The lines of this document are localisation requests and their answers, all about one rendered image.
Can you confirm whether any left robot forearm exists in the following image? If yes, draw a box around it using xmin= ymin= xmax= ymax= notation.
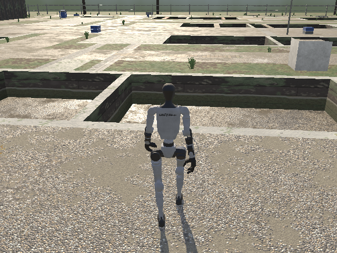
xmin=144 ymin=127 xmax=152 ymax=144

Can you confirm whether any right robot hand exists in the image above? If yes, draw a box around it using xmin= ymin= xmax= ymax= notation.
xmin=183 ymin=157 xmax=196 ymax=174

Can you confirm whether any robot left thigh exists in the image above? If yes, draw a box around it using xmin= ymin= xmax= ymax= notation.
xmin=150 ymin=148 xmax=164 ymax=192

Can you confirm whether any left robot hand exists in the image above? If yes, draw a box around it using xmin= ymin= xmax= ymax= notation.
xmin=145 ymin=142 xmax=157 ymax=152

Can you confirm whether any robot head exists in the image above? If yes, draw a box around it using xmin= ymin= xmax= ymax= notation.
xmin=160 ymin=83 xmax=177 ymax=108

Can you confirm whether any robot right upper arm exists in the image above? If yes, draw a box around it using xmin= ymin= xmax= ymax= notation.
xmin=180 ymin=106 xmax=190 ymax=137

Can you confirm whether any right robot forearm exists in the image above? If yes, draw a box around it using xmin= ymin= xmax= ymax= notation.
xmin=185 ymin=129 xmax=195 ymax=158

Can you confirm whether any robot left upper arm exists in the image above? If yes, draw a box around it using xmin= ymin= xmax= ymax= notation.
xmin=145 ymin=105 xmax=158 ymax=133

